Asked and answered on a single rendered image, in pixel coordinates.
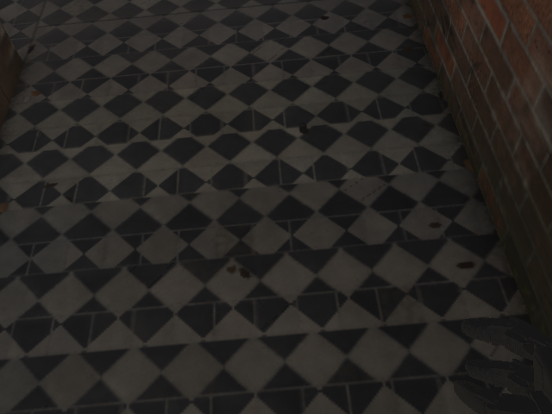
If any robot right hand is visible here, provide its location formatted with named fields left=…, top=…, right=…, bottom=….
left=454, top=316, right=552, bottom=414

